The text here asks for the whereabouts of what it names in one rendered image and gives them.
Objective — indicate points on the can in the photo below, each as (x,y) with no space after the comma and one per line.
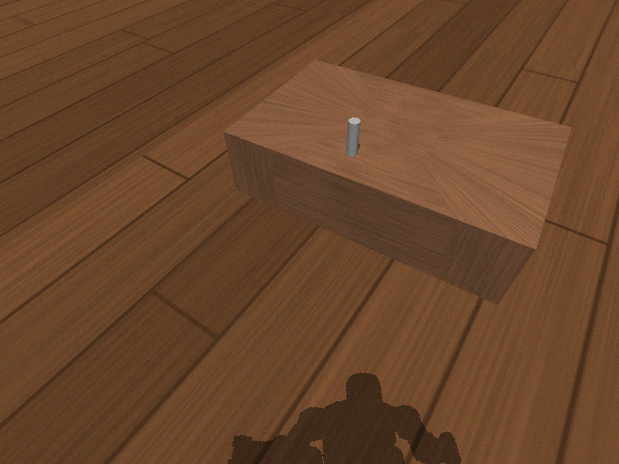
(353,137)

